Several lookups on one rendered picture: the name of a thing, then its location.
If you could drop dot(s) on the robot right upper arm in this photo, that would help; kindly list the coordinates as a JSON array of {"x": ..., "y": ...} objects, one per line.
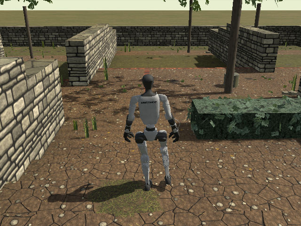
[{"x": 166, "y": 106}]

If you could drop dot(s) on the right robot hand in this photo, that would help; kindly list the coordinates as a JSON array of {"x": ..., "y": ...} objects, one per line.
[{"x": 177, "y": 135}]

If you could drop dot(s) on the robot left forearm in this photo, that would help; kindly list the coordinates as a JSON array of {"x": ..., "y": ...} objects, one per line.
[{"x": 128, "y": 125}]

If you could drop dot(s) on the robot right forearm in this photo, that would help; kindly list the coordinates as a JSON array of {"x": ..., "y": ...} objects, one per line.
[{"x": 173, "y": 124}]

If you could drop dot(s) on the robot left upper arm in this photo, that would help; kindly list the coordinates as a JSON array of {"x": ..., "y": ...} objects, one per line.
[{"x": 132, "y": 107}]

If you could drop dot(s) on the robot foot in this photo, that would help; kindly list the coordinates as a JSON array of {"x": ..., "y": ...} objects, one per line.
[
  {"x": 168, "y": 180},
  {"x": 147, "y": 187}
]

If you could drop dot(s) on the right robot foot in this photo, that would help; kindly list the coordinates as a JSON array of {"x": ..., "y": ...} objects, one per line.
[{"x": 168, "y": 180}]

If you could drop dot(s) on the left robot foot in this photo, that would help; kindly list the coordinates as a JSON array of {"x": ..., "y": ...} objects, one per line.
[{"x": 147, "y": 187}]

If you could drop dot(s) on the left robot hand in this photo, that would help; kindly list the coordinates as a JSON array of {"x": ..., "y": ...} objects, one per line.
[{"x": 130, "y": 134}]

